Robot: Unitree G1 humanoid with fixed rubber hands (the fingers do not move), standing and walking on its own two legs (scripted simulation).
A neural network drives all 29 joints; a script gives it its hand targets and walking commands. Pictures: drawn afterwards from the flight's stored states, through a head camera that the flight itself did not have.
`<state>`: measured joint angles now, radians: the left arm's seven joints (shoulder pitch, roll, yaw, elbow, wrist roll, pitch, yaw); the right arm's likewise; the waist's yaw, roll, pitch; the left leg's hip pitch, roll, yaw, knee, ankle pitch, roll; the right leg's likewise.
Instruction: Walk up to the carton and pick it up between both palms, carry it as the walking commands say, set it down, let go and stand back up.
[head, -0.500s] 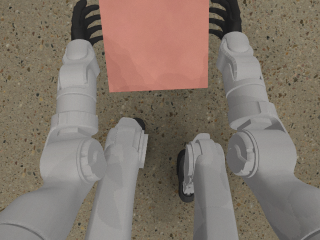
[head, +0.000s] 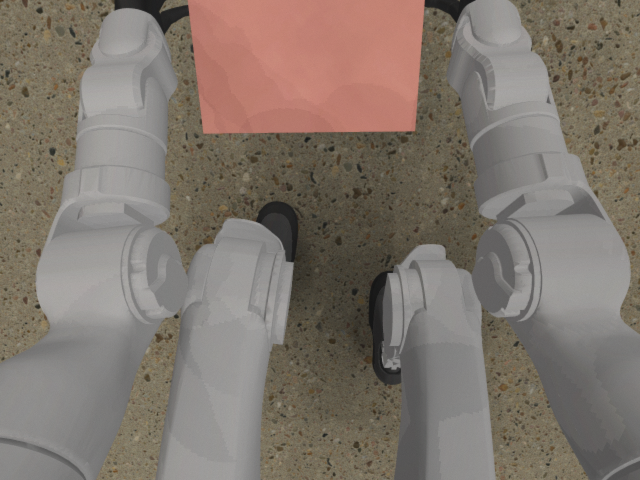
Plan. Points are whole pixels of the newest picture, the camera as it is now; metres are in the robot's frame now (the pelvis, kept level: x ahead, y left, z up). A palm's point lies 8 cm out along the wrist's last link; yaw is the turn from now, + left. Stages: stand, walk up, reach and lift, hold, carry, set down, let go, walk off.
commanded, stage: set down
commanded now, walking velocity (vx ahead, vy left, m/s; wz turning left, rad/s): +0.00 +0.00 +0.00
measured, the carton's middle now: out of the picture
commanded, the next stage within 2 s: none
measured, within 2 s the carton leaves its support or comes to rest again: rests again in 1.02 s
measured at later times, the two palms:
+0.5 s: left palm (159, 16) +0.50 +0.26 -0.18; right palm (472, 15) +0.56 -0.06 -0.19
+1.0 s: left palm (162, 16) +0.50 +0.26 -0.19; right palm (471, 14) +0.56 -0.06 -0.19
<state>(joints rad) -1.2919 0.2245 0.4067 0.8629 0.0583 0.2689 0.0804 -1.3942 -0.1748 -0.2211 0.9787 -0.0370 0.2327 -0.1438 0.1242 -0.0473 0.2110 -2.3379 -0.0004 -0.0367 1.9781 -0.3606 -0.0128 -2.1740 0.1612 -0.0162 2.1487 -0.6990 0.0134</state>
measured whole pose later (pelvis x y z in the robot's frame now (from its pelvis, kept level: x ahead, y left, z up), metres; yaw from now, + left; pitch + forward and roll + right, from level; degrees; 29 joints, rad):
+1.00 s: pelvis +0.00 +0.00 -0.02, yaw +0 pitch +38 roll +1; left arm -1.43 0.33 0.38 1.12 -0.03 0.16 0.03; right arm -1.52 -0.23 -0.14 1.10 -0.02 0.19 -0.08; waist 0.12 -0.03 0.36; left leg -2.33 0.04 0.00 2.05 -0.38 0.00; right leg -2.18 0.19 0.01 2.24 -0.71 0.02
